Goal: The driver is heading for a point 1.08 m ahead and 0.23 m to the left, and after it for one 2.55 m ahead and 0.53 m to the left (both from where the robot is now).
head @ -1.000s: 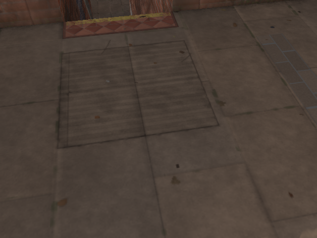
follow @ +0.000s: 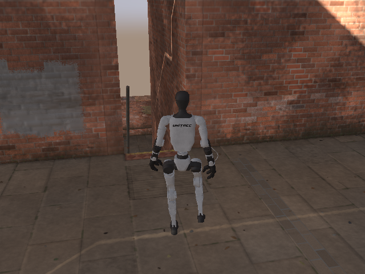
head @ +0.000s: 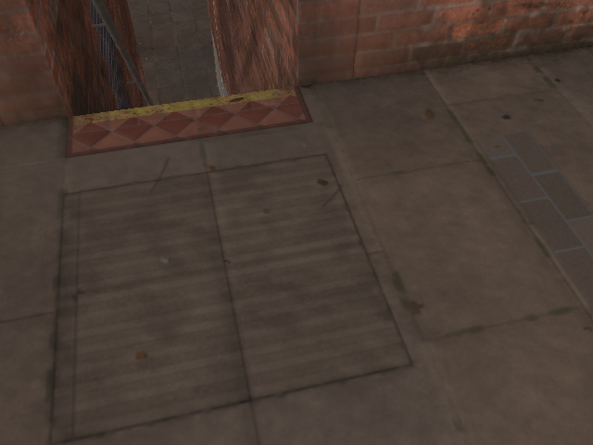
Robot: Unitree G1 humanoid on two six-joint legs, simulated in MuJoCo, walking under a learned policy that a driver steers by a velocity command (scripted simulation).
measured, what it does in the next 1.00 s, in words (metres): walks ahead: right foot, then left foot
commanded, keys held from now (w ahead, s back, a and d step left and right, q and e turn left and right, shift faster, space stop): w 0.78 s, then w+q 0.22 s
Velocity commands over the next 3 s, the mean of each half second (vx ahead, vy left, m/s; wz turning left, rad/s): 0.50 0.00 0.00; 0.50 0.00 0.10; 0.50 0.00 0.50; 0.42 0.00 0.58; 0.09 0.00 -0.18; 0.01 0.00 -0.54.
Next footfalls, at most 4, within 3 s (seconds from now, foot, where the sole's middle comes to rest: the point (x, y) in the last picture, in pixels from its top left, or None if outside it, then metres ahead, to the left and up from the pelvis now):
0.30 right None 0.34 -0.17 -0.78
0.86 left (269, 392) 0.65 0.07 -0.78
1.38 right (330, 286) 0.95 -0.09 -0.78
1.90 left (199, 255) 1.07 0.27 -0.78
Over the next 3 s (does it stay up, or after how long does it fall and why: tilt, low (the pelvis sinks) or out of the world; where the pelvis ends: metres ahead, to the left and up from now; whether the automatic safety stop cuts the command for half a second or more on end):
stays up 1.14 0.19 -0.01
